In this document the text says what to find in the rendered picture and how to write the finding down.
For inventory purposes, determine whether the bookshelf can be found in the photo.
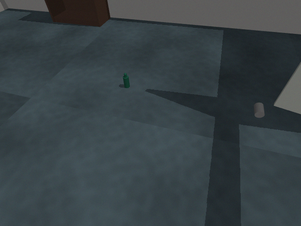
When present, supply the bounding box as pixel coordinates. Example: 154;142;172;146
45;0;111;27

